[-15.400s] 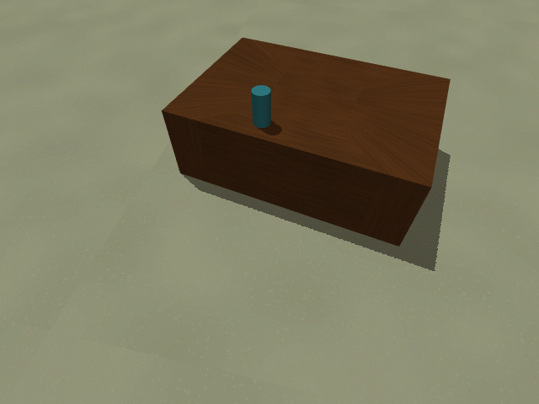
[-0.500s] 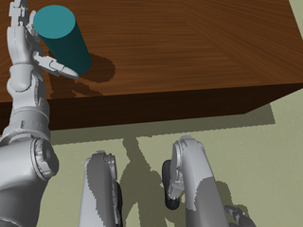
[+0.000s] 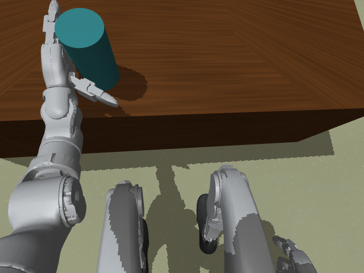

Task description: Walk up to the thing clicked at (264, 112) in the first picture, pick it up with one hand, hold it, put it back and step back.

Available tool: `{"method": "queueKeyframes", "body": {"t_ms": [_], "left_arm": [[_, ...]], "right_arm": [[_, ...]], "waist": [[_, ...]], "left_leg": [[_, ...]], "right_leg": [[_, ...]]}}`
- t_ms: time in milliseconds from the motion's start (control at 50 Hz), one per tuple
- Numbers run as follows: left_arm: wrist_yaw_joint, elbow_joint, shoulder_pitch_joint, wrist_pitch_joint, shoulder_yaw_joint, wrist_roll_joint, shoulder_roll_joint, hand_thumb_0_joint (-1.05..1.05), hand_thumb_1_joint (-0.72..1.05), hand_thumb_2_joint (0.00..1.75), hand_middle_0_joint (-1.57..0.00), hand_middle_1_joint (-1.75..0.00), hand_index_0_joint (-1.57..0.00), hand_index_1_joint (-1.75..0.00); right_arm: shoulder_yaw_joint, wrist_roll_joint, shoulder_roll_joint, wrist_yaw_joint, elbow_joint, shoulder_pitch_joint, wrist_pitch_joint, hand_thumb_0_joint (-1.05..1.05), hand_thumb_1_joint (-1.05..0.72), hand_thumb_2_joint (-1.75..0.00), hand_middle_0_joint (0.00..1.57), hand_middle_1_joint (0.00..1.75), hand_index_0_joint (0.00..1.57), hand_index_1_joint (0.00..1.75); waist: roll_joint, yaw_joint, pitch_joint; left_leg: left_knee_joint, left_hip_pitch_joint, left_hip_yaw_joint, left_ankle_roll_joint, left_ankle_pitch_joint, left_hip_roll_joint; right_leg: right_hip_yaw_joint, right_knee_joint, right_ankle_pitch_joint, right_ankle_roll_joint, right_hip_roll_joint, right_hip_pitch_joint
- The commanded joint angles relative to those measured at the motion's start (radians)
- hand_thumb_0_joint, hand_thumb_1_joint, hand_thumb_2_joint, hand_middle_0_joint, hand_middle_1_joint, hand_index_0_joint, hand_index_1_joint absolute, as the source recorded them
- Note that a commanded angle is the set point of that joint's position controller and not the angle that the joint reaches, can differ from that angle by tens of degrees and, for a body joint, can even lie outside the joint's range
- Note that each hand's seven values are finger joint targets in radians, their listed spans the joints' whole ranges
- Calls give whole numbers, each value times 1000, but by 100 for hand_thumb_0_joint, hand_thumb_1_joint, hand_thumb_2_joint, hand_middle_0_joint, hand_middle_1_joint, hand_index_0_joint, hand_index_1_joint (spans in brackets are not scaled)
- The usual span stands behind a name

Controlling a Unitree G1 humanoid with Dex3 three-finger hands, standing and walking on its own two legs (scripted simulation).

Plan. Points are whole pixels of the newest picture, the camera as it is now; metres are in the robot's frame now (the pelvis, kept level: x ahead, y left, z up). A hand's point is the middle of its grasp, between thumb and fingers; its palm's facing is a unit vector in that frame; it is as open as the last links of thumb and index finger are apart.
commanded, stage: close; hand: left
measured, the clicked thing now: (92, 55) +0.54 +0.14 +0.00
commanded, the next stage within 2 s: settle in 0.98 s
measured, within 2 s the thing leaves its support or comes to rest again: leaves its support in 1.44 s
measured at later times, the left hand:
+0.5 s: hand (92, 63) +0.53 +0.14 -0.01, palm faces +0.05 -1.00 -0.03, open 13.8 cm
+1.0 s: hand (92, 61) +0.54 +0.15 -0.02, palm faces +0.04 -1.00 -0.03, open 10.5 cm
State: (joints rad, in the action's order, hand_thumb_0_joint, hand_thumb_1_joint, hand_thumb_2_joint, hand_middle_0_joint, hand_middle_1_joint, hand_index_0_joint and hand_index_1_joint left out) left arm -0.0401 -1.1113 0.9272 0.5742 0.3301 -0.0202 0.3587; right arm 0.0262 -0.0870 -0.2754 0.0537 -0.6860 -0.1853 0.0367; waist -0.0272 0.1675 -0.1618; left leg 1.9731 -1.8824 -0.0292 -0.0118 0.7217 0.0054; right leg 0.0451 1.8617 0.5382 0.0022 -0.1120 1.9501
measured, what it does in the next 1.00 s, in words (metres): stands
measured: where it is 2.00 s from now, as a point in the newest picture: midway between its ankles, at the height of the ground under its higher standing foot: (174, 246)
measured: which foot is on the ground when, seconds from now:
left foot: down 0.00-1.00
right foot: down 0.00-1.00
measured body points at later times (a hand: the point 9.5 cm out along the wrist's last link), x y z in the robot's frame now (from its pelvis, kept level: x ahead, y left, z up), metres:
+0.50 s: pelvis +0.00 +0.00 -0.01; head +0.21 +0.03 +0.38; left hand +0.52 +0.20 -0.01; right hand +0.05 -0.28 -0.13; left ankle +0.06 +0.11 -0.44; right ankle +0.11 -0.14 -0.44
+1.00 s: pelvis -0.02 +0.00 -0.03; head +0.20 +0.03 +0.36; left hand +0.53 +0.20 -0.01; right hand +0.04 -0.27 -0.15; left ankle +0.06 +0.11 -0.44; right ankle +0.11 -0.14 -0.44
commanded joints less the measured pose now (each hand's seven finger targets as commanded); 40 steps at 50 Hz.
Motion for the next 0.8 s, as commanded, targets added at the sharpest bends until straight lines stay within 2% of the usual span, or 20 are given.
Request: {"method": "queueKeyframes", "body": {"t_ms": [0, 40, 80, 120, 160, 200, 280, 300, 320, 400, 440, 460, 500, 560, 600, 640, 660, 720, 740, 780], "left_arm": [[19, 156, 376, 74, 4, 5, 152, 0, -56, 8, -19, -14, -19, -14], [12, 186, 416, 82, -4, 8, 168, 0, -56, 13, -25, -20, -25, -20], [12, 217, 444, 83, 9, 6, 206, 0, -56, 13, -27, -22, -28, -21], [0, 144, 391, 73, -9, 0, 156, 0, -52, 16, -29, -25, -30, -24], [-8, 116, 388, 71, -20, -4, 143, 0, -49, 19, -33, -28, -33, -27], [-7, 199, 442, 84, 10, 8, 221, 0, -44, 22, -37, -31, -37, -30], [-14, 131, 421, 73, -32, -7, 126, 0, -35, 29, -44, -38, -45, -37], [-9, 142, 417, 76, 5, -4, 179, 0, -35, 32, -47, -41, -47, -41], [-5, 143, 417, 78, 11, 6, 208, 0, -34, 32, -49, -42, -49, -41], [-5, 147, 442, 81, -13, 2, 159, 0, -24, 40, -56, -49, -56, -49], [3, 125, 440, 81, 10, 6, 198, 0, -19, 42, -59, -51, -60, -51], [1, 107, 428, 81, -9, 7, 172, 0, -17, 42, -60, -52, -60, -51], [-1, 108, 442, 86, 3, 5, 190, 0, -12, 44, -61, -54, -62, -53], [3, 159, 484, 93, 25, 17, 242, 0, -7, 49, -67, -59, -67, -58], [4, 147, 500, 90, 11, 9, 202, 0, -2, 54, -72, -63, -72, -63], [8, 114, 486, 84, 24, 15, 230, 0, 4, 60, -78, -70, -78, -69], [10, 69, 456, 77, 22, 17, 213, 0, 6, 61, -79, -71, -79, -70], [18, 86, 486, 72, 29, 11, 214, 0, 13, 68, -84, -77, -84, -76], [21, 122, 536, 78, 35, 16, 244, 0, 14, 72, -88, -81, -88, -81], [20, 61, 506, 72, 32, 27, 238, 0, 21, 78, -94, -87, -94, -87]], "right_arm": [[-67, 5, -183, -9, 19, -196, 5, 0, -93, -90, 20, 30, 20, 30], [-70, 5, -187, -9, 21, -197, 4, 0, -94, -90, 20, 30, 20, 30], [-72, 7, -185, -11, 25, -200, 1, 0, -94, -90, 20, 30, 20, 30], [-68, 10, -184, -9, 26, -191, 1, 0, -94, -90, 20, 30, 20, 30], [-66, 13, -192, -10, 26, -193, 0, 0, -93, -90, 20, 30, 20, 30], [-67, 10, -194, -13, 24, -201, -3, 0, -93, -90, 20, 30, 20, 30], [-60, 11, -185, -9, 27, -204, -3, 0, -93, -90, 20, 30, 20, 30], [-65, 12, -193, -11, 25, -206, -4, 0, -93, -90, 20, 30, 20, 30], [-63, 10, -196, -12, 25, -202, -7, 0, -93, -90, 20, 30, 20, 30], [-63, 10, -190, -7, 28, -203, -9, 0, -92, -90, 20, 30, 20, 30], [-61, 11, -194, -10, 31, -201, -11, 0, -93, -90, 20, 30, 20, 30], [-62, 9, -193, -8, 30, -198, -9, 0, -93, -90, 20, 30, 20, 30], [-62, 9, -201, -8, 33, -202, -10, 0, -92, -90, 20, 30, 20, 30], [-62, 5, -203, -9, 27, -210, -15, 0, -92, -90, 20, 30, 20, 30], [-60, 6, -200, -5, 30, -216, -16, 0, -92, -90, 20, 30, 20, 30], [-57, 6, -202, -7, 23, -221, -18, 0, -92, -90, 20, 30, 20, 30], [-59, 7, -203, -8, 26, -211, -18, 0, -91, -90, 20, 30, 20, 30], [-54, 7, -201, -8, 28, -214, -19, 0, -91, -90, 20, 30, 20, 30], [-52, 6, -200, -9, 23, -220, -22, 0, -91, -90, 20, 30, 20, 30], [-52, 6, -201, -8, 23, -220, -23, 0, -91, -90, 20, 30, 20, 30]], "waist": [[-63, 38, -642], [-75, 48, -666], [-73, 33, -689], [-59, 40, -655], [-70, 45, -639], [-115, 28, -689], [-104, 54, -652], [-88, 39, -639], [-107, 30, -648], [-108, 44, -636], [-99, 45, -627], [-95, 53, -624], [-104, 50, -641], [-148, 41, -685], [-132, 60, -666], [-130, 57, -655], [-98, 61, -633], [-81, 64, -628], [-109, 65, -627], [-94, 75, -600]], "left_leg": [[-263, 292, 2, -12, -199, 30], [-259, 288, 6, -13, -189, 31], [-262, 283, 14, -16, -161, 31], [-263, 279, 8, -14, -162, 31], [-263, 294, -1, -11, -185, 29], [-260, 322, 3, -6, -208, 30], [-252, 308, 1, -5, -219, 31], [-254, 291, 0, -8, -200, 31], [-257, 310, 1, -5, -208, 29], [-261, 303, -2, -6, -167, 31], [-253, 274, 3, -11, -154, 34], [-250, 273, 2, -11, -152, 33], [-243, 289, 1, -9, -185, 32], [-236, 322, 3, -3, -222, 31], [-242, 305, -5, -4, -189, 31], [-238, 285, -1, -6, -181, 33], [-230, 262, 2, -10, -166, 33], [-217, 230, 6, -12, -161, 35], [-218, 233, 8, -13, -147, 36], [-222, 221, 2, -12, -124, 34]], "right_leg": [[-8, -178, -154, 34, 48, -508], [-10, -177, -146, 32, 51, -512], [-25, -194, -116, 27, 49, -549], [-18, -187, -113, 30, 50, -513], [-7, -173, -136, 35, 50, -474], [-10, -160, -152, 38, 50, -491], [-6, -154, -167, 39, 48, -470], [-5, -157, -145, 37, 50, -461], [-8, -153, -147, 39, 48, -460], [-2, -156, -114, 39, 48, -438], [-6, -156, -107, 34, 45, -451], [-5, -152, -107, 34, 46, -446], [-6, -141, -136, 35, 43, -442], [-5, -119, -159, 40, 44, -444], [0, -124, -136, 39, 43, -425], [0, -125, -128, 37, 44, -433], [-1, -130, -116, 34, 45, -425], [-5, -124, -116, 33, 44, -434], [-4, -126, -102, 34, 43, -414], [1, -124, -78, 33, 45, -404]]}}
